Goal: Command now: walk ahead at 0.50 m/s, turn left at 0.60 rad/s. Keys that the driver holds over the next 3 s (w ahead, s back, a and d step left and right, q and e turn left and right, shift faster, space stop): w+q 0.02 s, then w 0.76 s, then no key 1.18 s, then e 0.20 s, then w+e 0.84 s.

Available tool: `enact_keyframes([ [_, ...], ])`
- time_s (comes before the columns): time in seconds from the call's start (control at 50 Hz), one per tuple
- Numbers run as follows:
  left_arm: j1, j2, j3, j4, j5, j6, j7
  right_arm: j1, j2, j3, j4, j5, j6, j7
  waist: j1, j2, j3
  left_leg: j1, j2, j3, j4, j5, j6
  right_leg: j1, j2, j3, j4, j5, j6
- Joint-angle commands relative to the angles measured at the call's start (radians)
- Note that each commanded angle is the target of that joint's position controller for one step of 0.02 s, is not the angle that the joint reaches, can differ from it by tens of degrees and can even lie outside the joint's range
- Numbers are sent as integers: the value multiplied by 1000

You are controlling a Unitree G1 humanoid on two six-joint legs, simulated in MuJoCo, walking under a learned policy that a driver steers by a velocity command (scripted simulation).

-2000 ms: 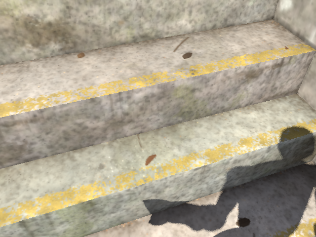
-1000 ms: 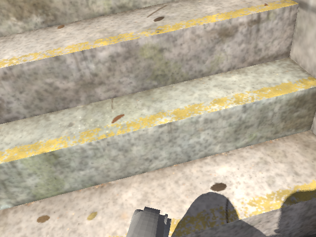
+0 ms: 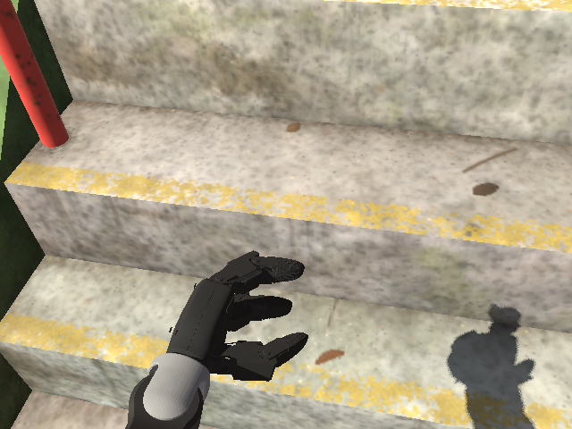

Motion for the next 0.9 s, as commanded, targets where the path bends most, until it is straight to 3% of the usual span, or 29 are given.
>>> enact_keyframes([
  [0.02,17,-55,-28,-47,-29,4,0,-7,-55,-15,-91,11,-18,-26,34,88,22,213,285,-470,-159,305,219,-288,-9,-6,199,-94,11],
  [0.08,-143,-76,-25,-133,-39,9,11,139,-65,-38,-69,36,3,-71,-52,103,46,431,367,-485,-129,347,174,-530,-69,89,300,-193,29],
  [0.12,-315,-138,-45,-247,-16,-2,4,297,-82,-57,-40,61,30,-90,-131,62,26,689,379,-492,-75,475,135,-710,-107,78,145,-339,40],
  [0.16,-303,-133,-51,-293,-30,7,-5,139,-98,-71,-119,59,46,-102,-71,50,-27,309,386,-375,-204,358,103,-188,-147,51,-343,-242,21],
  [0.18,-240,-88,-33,-316,-33,33,14,88,-183,-87,-135,102,47,-101,-1,132,-65,-79,358,-316,-343,586,108,449,-38,-102,-703,-640,15],
  [0.22,286,136,117,-131,-71,54,56,38,-234,-95,-109,58,18,-44,216,23,-346,-144,244,-153,250,1449,1,1140,-86,193,-923,-276,-103],
  [0.24,650,276,174,36,-51,75,85,-135,-252,-98,-177,46,-3,-9,366,-257,-406,-341,139,-114,641,1040,-30,1276,-205,578,-1160,-248,-176],
  [0.26,749,325,194,156,-30,93,101,-266,-143,-81,-236,32,-19,15,315,-529,-380,-449,14,-203,1070,267,-38,1170,-283,805,-1400,6,-196],
  [0.28,590,244,179,157,-36,116,89,-230,-79,-78,-275,34,-20,40,176,-316,-180,-593,-3,-283,1310,245,-12,967,-318,742,-1434,-223,-178],
  [0.3,459,127,164,164,-40,133,86,-329,-30,-48,-325,3,-1,25,151,-205,67,-635,24,-208,1390,223,10,696,-301,609,-1441,-267,-147],
  [0.32,361,16,138,191,-43,131,92,-301,-51,-40,-361,-15,13,9,63,-163,188,-657,54,-178,1440,190,29,542,-259,458,-1409,-292,-109],
  [0.36,303,-127,104,263,-41,126,102,-185,-44,-17,-381,-8,40,4,-73,-135,286,-676,58,-170,1645,170,55,395,-222,292,-1397,-212,-49],
  [0.38,349,-146,102,296,-37,116,92,-157,-41,-8,-377,2,42,8,-76,-77,298,-710,62,-168,1656,174,60,425,-218,231,-1438,-99,-49],
  [0.44,398,-81,112,331,-15,121,71,-264,-18,18,-432,27,31,6,-90,-6,336,-805,55,-88,1540,230,40,422,-138,-4,-1549,92,-34],
  [0.48,426,24,124,316,-19,108,91,-344,-57,22,-480,13,32,8,-87,16,318,-701,60,-7,1301,328,-6,403,-78,-105,-1637,203,-60],
  [0.52,514,86,124,318,-8,99,99,-315,-89,5,-464,29,48,6,-60,-43,176,-699,54,33,1440,324,-40,632,-130,-46,-1696,282,-147],
  [0.56,673,135,141,334,-14,103,98,-370,-95,-7,-474,35,48,22,26,-7,195,-1017,40,-25,1583,117,-49,1041,-167,-25,-1659,379,-153],
  [0.64,909,106,152,378,-27,119,110,-676,6,38,-623,45,2,63,154,-54,205,-1407,88,39,1657,-105,-62,1439,-231,23,-1625,531,-126],
  [0.68,910,93,150,380,-35,125,135,-753,35,64,-698,58,0,82,144,-80,224,-1424,142,62,1600,-134,-85,1406,-249,5,-1697,479,-114],
  [0.7,950,99,157,408,-51,131,143,-867,64,89,-760,39,-2,86,165,-73,248,-1397,169,172,1462,-146,-113,1346,-239,5,-1797,428,-126],
  [0.74,985,92,150,471,-83,128,159,-1022,81,118,-874,19,-6,89,151,-75,269,-1123,228,334,1192,-41,-116,1156,-239,-54,-1951,739,-110],
  [0.76,880,155,154,478,-102,132,162,-989,99,141,-899,27,-14,107,58,-119,189,-552,180,448,838,-73,-60,914,-177,-195,-2002,1396,-100],
  [0.78,982,166,146,511,-74,105,163,-856,11,82,-828,40,-10,84,35,-110,-37,-55,16,545,936,-16,-19,821,-168,-173,-1836,2042,-109],
  [0.8,943,328,178,512,-79,63,137,-561,-94,24,-778,33,-6,56,-140,-379,-125,88,26,416,819,-110,36,944,-270,-113,-1658,2524,-149],
  [0.82,773,424,210,450,-85,55,132,-294,-248,-48,-661,6,18,38,-268,-428,-204,130,64,182,623,-172,109,1071,-271,-46,-1433,2708,-121],
  [0.84,667,374,213,382,-99,45,105,-46,-359,-96,-511,-55,25,34,-306,-187,-281,373,197,-242,393,154,237,873,-100,14,-1074,2115,-109],
  [0.86,648,207,185,387,-86,27,57,29,-358,-101,-444,-96,53,-12,-223,277,-399,575,477,-802,-80,454,414,575,191,93,-533,336,-60],
  [0.88,539,223,196,338,-75,9,11,8,-285,-89,-437,-93,51,-28,-202,114,-416,468,492,-902,-130,239,344,508,212,259,-102,191,-46],
  [0.9,455,163,185,255,-84,21,-7,-114,-208,-66,-382,-34,41,-34,-118,20,-187,277,445,-747,-156,-34,260,332,175,233,-28,173,-60],
])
